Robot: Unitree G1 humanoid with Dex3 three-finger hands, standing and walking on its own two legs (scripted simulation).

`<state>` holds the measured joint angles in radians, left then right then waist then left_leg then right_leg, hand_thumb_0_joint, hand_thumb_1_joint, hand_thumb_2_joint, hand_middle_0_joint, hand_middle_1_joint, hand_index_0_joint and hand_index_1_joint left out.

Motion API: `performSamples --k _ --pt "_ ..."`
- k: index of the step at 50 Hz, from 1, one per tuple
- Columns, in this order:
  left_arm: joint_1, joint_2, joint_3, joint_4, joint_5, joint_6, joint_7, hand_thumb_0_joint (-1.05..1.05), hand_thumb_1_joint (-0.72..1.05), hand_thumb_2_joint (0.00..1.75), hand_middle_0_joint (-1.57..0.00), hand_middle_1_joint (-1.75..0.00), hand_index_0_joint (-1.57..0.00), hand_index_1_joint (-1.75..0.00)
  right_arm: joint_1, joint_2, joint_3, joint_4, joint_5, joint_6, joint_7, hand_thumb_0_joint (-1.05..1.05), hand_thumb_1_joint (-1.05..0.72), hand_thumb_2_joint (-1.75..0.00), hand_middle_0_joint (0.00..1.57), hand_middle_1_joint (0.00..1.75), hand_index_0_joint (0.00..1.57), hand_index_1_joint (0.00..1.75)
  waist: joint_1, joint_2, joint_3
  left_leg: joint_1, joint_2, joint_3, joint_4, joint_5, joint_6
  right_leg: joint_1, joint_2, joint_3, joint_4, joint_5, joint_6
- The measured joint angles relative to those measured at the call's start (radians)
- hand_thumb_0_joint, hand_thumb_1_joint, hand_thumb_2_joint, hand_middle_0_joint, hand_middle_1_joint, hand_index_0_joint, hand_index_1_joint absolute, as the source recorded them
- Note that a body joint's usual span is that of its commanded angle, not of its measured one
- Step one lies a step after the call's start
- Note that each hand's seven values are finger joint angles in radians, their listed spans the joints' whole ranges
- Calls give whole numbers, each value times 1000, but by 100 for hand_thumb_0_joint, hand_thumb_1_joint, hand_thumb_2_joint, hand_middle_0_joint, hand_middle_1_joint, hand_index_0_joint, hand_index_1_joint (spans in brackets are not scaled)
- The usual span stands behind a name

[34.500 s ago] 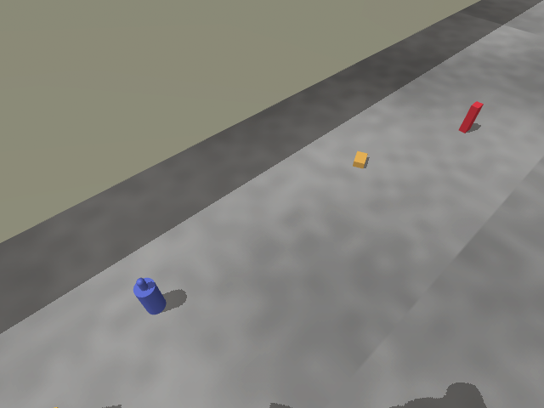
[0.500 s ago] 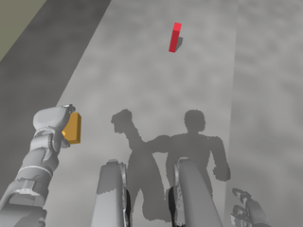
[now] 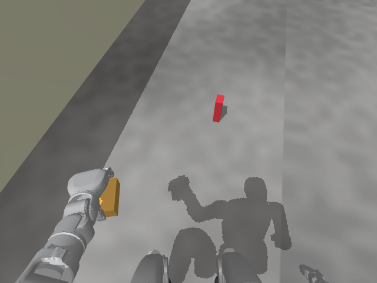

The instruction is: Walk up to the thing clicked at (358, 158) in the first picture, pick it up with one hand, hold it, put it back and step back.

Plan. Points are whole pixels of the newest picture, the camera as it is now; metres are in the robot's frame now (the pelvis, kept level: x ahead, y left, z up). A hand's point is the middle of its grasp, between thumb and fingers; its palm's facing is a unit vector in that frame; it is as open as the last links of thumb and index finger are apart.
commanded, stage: lift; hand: left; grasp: from above
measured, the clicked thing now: (106, 197) +0.34 +0.23 -0.13
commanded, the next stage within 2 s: hold in 0.32 s
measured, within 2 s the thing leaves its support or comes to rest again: neither
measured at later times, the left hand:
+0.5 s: hand (91, 180) +0.34 +0.23 -0.01, palm faces -0.43 -0.11 -0.90, open 11.4 cm
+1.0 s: hand (89, 172) +0.35 +0.22 +0.02, palm faces -0.42 -0.08 -0.90, open 11.4 cm
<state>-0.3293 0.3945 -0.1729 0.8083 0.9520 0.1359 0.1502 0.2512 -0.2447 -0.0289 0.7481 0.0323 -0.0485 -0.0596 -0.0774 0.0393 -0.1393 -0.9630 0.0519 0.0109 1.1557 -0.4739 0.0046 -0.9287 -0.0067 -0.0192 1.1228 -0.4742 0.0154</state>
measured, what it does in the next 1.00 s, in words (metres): rises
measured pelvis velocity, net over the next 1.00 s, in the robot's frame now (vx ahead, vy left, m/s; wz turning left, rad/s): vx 0.04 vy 0.00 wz -0.01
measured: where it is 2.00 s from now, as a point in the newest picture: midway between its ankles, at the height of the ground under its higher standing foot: outside the picture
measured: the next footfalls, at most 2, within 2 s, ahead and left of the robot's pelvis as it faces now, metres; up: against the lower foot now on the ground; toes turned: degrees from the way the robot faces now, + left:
none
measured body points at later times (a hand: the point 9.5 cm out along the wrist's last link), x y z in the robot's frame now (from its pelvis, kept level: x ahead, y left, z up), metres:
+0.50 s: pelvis +0.03 +0.00 +0.06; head +0.07 -0.01 +0.51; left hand +0.36 +0.23 +0.04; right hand +0.12 -0.26 -0.06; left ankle +0.05 +0.12 -0.65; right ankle +0.04 -0.13 -0.65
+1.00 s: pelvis +0.04 +0.00 +0.08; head +0.06 -0.02 +0.53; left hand +0.37 +0.22 +0.07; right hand +0.14 -0.27 -0.04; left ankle +0.05 +0.12 -0.65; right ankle +0.04 -0.13 -0.65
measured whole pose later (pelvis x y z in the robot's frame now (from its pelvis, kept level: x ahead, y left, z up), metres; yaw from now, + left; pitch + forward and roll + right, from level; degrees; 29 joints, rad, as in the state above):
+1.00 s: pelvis +0.04 +0.00 +0.08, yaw +0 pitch +5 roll +0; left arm -0.30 0.33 -0.22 0.81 0.98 0.13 0.12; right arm 0.26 -0.27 -0.06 0.72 0.04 0.01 -0.01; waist -0.03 0.04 -0.06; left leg -0.40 0.03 0.05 0.61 -0.30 0.00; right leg -0.39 -0.02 0.01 0.61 -0.31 0.02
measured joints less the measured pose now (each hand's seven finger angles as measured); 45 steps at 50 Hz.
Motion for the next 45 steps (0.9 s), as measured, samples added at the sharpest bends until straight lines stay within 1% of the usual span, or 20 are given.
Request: performSamples --k 7,14,21,24,29,33,45 --pt "6 -21 -5 15 -1 -3 14 -1 -2 48 -109 -33 -59 -23 20 -1 -3 2 -2 -2 7 1 -90 -89 21 30 20 30 3 -6 30 147 -5 14 -143 43 0 141 -3 9 -138 43 2" --pt "10 -35 -10 22 2 4 22 -1 -3 49 -110 -33 -59 -23 22 0 -6 5 -4 3 15 1 -90 -89 21 30 20 30 11 -6 48 260 -11 23 -258 80 0 250 -6 15 -248 79 4" --pt "10 -43 -19 31 -3 4 14 -1 -4 51 -111 -33 -59 -24 19 -1 -8 3 -3 9 22 1 -90 -89 21 30 20 30 18 -6 54 353 -16 30 -352 108 0 339 -9 19 -337 107 5" --pt "13 -48 -24 33 -1 1 13 -1 -4 51 -110 -33 -59 -24 17 -3 -11 2 -2 12 24 1 -90 -89 21 30 20 30 23 -5 54 387 -18 33 -384 117 0 372 -11 21 -367 115 5" --pt "9 -51 -32 42 16 -6 4 -1 -3 50 -109 -34 -58 -24 9 -7 -15 -1 0 21 29 1 -90 -89 21 30 20 30 29 -4 57 431 -21 38 -426 129 0 412 -12 25 -405 126 6" --pt "11 -56 -33 36 15 -6 3 -1 -2 50 -109 -35 -58 -24 6 -11 -18 -3 1 27 34 1 -90 -89 21 30 20 30 34 -2 62 464 -23 40 -456 138 0 443 -14 26 -432 133 6" --pt "17 -60 -38 14 24 -6 -18 -1 0 48 -106 -35 -57 -23 9 -18 -26 -19 2 53 46 1 -90 -89 20 30 20 30 44 0 74 537 -24 41 -520 160 -4 512 -13 26 -489 152 3"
